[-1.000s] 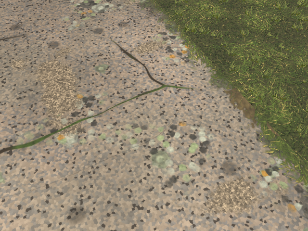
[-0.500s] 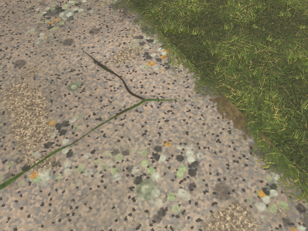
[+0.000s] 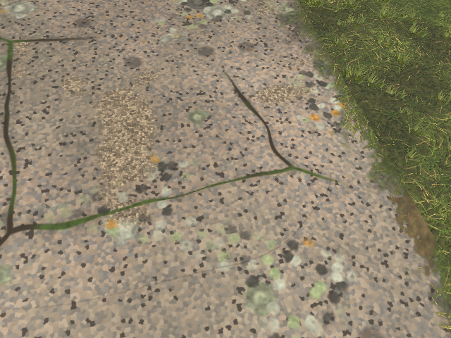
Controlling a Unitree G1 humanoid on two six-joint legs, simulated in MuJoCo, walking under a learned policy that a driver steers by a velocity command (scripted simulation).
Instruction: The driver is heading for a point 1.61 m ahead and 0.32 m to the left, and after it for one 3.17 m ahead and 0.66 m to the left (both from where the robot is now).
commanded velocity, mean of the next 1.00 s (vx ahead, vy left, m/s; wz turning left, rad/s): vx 0.00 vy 0.00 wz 0.43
